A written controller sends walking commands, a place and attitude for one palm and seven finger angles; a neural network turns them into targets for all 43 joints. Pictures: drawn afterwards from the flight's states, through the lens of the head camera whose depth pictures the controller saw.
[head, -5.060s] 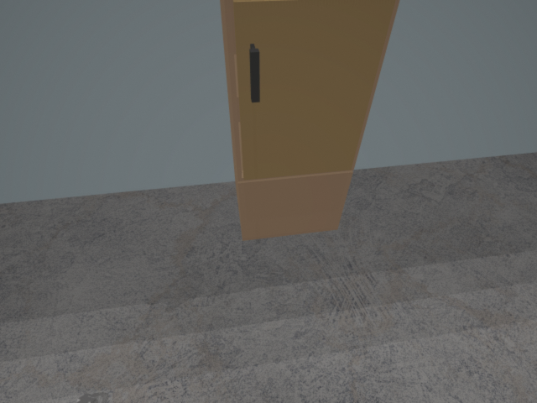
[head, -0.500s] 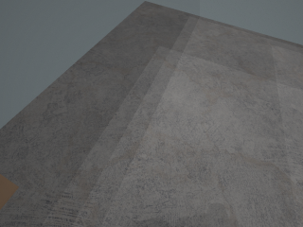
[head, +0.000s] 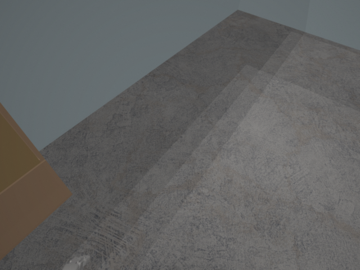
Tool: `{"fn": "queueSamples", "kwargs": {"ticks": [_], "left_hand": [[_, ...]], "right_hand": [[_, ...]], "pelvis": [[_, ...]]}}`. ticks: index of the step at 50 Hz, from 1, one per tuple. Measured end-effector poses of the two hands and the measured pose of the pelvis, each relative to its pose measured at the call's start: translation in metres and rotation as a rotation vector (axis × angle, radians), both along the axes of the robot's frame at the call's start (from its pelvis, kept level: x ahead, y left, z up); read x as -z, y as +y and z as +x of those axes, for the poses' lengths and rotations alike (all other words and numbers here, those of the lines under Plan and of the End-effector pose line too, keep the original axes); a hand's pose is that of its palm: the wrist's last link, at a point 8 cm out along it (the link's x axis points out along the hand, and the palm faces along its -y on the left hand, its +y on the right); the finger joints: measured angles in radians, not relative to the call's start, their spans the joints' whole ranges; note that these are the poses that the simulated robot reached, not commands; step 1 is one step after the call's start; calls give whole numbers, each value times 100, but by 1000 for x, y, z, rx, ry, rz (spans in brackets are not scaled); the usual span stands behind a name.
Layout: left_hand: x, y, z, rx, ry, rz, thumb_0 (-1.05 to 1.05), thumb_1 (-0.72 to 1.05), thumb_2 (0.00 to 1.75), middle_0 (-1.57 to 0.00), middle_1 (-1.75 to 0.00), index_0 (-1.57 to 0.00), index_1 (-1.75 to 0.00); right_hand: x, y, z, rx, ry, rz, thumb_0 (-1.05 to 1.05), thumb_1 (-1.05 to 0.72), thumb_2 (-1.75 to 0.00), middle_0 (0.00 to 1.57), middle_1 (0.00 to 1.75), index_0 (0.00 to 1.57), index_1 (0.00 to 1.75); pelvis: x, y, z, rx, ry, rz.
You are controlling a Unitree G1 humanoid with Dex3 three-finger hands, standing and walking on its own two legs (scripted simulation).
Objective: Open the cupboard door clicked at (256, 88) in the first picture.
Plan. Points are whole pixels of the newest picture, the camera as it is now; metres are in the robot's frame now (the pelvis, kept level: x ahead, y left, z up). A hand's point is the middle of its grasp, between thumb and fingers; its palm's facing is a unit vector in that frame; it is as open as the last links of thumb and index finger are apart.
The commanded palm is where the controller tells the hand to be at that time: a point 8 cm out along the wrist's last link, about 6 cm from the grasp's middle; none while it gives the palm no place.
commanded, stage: turn to face it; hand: left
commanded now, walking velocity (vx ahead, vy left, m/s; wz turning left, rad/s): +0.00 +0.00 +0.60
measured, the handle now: out of the picture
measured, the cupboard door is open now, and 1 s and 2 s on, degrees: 0 0 0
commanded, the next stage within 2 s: take the last steps up to it in 1.44 s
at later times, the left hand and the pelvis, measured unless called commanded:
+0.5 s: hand out of the picture -0.02 +0.16 -0.16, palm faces +0.33 -0.90 -0.27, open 7.4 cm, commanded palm none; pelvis -0.01 -0.04 -0.01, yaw +20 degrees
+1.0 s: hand out of the picture -0.02 +0.26 -0.16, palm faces +0.59 -0.76 -0.26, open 7.4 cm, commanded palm none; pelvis +0.00 +0.01 +0.00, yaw +37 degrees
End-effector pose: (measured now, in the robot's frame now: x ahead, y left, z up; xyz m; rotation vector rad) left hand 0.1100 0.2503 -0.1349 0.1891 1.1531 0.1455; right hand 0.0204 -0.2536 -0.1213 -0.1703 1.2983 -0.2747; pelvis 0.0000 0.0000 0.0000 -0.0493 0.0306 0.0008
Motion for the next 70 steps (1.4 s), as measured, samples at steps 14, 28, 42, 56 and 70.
{"fn": "queueSamples", "kwargs": {"ticks": [14,28,42,56,70], "left_hand": [[-22,-42,-83,-182,13,84,1,91,90,-20,-30,-20,-30],[5,-43,-181,-419,134,0,1,91,90,-20,-30,-21,-30],[8,29,-201,-591,75,8,1,91,90,-20,-30,-20,-30],[-21,24,-142,-643,-115,111,1,91,90,-20,-30,-20,-30],[-15,-58,-228,-864,21,49,1,91,90,-20,-30,-21,-30]], "right_hand": [[23,-61,47,-178,-15,48,1,-90,-90,20,30,20,29],[22,3,144,-488,-21,33,1,-91,-90,20,30,19,29],[-8,99,190,-695,-146,9,0,-90,-90,21,30,20,29],[28,74,191,-733,-5,66,1,-90,-90,21,30,20,30],[26,95,232,-908,19,51,1,-91,-90,20,30,19,29]], "pelvis": [[3,-53,-12,-181,-8,64],[12,-30,-9,-393,-9,75],[5,13,-9,-548,-22,25],[12,-10,21,-707,-4,57],[5,-16,19,-881,-23,95]]}}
